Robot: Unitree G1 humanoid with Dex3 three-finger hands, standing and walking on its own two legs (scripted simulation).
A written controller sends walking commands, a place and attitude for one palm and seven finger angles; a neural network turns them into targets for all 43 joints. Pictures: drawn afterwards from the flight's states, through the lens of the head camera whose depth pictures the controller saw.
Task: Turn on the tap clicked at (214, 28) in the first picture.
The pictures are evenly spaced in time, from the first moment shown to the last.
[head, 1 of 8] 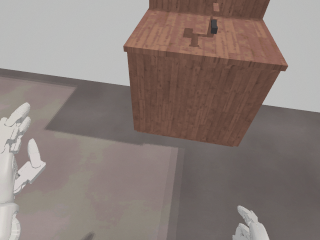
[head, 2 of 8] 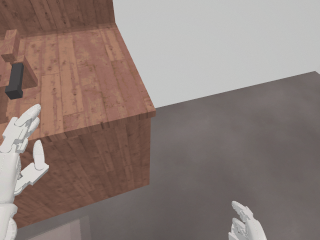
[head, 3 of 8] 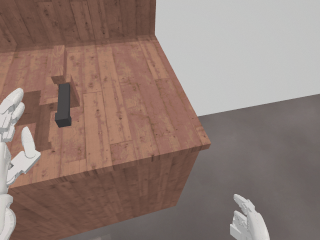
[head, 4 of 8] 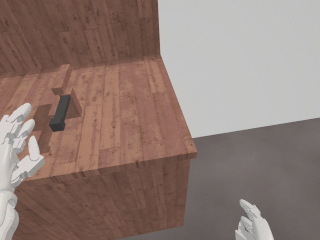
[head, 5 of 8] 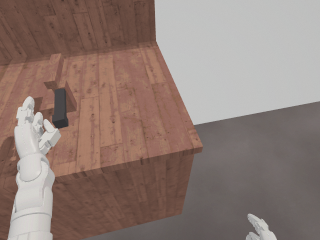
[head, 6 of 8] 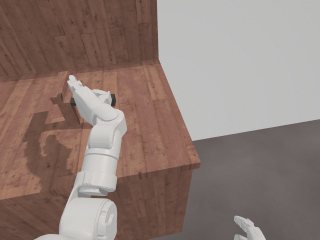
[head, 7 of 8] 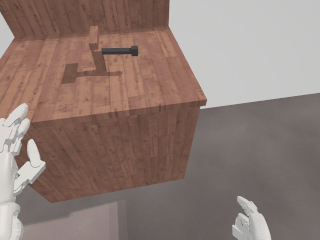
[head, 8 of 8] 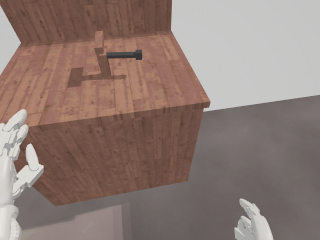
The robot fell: no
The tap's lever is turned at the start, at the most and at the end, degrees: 0 81 81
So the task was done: yes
